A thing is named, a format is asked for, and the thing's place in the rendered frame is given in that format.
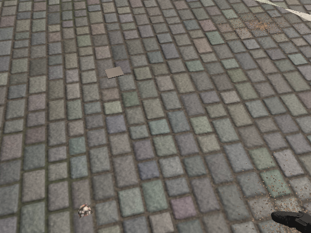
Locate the robot right hand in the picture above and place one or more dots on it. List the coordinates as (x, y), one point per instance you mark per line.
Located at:
(300, 221)

